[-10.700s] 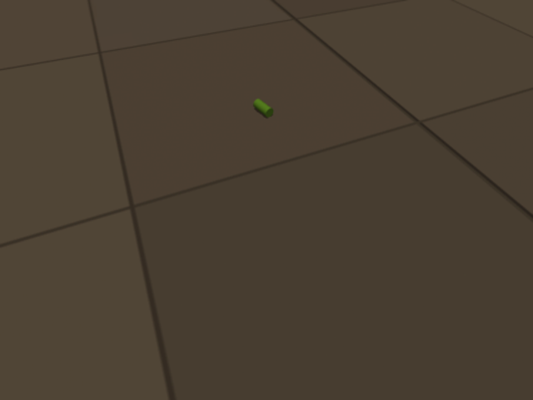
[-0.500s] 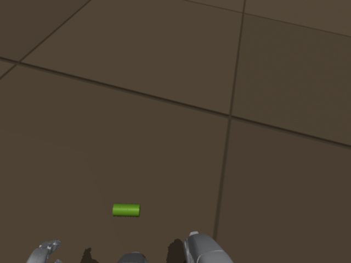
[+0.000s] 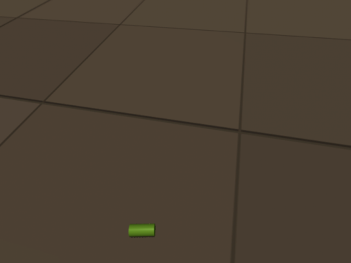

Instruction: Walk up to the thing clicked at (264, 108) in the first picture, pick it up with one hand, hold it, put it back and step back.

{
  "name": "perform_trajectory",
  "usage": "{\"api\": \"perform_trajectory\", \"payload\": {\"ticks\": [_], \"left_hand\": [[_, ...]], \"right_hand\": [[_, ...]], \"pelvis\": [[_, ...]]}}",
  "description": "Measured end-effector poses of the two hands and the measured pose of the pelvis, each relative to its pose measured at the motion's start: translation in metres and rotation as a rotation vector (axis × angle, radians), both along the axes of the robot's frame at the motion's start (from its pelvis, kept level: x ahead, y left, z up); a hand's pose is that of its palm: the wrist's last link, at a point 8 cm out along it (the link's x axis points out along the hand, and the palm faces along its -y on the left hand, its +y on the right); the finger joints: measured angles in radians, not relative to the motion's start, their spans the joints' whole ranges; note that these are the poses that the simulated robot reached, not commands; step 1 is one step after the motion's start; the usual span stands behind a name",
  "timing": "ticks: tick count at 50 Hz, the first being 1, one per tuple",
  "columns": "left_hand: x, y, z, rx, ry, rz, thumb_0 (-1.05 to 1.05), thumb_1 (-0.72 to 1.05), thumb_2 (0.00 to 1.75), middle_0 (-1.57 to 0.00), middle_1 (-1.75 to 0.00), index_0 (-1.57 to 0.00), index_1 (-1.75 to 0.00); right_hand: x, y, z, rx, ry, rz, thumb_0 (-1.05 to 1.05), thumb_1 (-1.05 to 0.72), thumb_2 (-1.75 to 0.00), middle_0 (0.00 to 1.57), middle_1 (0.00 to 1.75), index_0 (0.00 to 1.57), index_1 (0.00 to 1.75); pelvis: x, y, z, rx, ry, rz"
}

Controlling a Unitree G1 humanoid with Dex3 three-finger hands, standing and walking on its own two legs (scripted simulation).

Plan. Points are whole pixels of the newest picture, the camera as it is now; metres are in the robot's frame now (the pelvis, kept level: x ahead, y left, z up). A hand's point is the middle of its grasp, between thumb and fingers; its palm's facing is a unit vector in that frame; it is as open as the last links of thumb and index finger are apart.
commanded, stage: walk up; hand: left
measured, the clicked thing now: (142, 229) +0.43 +0.23 -0.73
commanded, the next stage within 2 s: stand in 1.48 s
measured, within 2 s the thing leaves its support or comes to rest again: neither
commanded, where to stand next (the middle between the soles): +0.04 -0.02 m, yaw +1 degrees
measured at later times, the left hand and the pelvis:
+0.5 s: hand out of the picture +0.13 +0.23 -0.14, palm faces -0.01 -0.94 -0.34, open 7.4 cm; pelvis +0.03 -0.02 +0.01, yaw +1 degrees
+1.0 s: hand out of the picture +0.11 +0.24 -0.14, palm faces +0.05 -0.94 -0.33, open 7.4 cm; pelvis +0.03 -0.02 +0.02, yaw +2 degrees
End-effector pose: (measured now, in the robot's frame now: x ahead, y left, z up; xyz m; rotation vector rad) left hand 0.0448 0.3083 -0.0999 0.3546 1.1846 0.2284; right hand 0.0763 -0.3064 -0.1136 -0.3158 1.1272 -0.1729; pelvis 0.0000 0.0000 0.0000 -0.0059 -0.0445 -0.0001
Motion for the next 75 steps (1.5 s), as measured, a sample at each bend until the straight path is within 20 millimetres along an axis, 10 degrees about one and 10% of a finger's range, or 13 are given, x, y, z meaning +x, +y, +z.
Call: {"api": "perform_trajectory", "payload": {"ticks": [12, 31, 59, 75], "left_hand": [[0.053, -0.001, -0.006, -0.019, -0.040, -0.031, 0.01, 0.91, 0.89, -0.21, -0.30, -0.20, -0.30], [0.092, -0.035, -0.004, -0.064, -0.062, 0.000, 0.01, 0.91, 0.89, -0.21, -0.30, -0.20, -0.30], [0.031, -0.023, -0.006, -0.065, 0.053, 0.088, 0.01, 0.91, 0.89, -0.21, -0.30, -0.20, -0.30], [0.030, -0.024, -0.005, -0.065, 0.055, 0.101, 0.01, 0.91, 0.89, -0.21, -0.30, -0.20, -0.30]], "right_hand": [[-0.016, -0.005, 0.012, -0.041, 0.060, -0.022, 0.00, -0.90, -0.90, 0.21, 0.30, 0.21, 0.30], [0.037, -0.012, 0.008, -0.016, 0.059, -0.001, 0.00, -0.90, -0.90, 0.21, 0.30, 0.21, 0.30], [0.036, -0.002, 0.013, -0.011, 0.080, 0.023, 0.00, -0.90, -0.90, 0.21, 0.30, 0.21, 0.30], [0.035, -0.002, 0.009, -0.009, 0.104, 0.025, 0.00, -0.90, -0.90, 0.21, 0.30, 0.21, 0.30]], "pelvis": [[0.012, -0.008, 0.003, 0.012, 0.006, -0.003], [0.032, -0.022, 0.009, 0.004, 0.008, 0.020], [0.022, -0.017, 0.016, 0.001, 0.001, 0.040], [0.027, -0.017, 0.016, 0.001, 0.010, 0.053]]}}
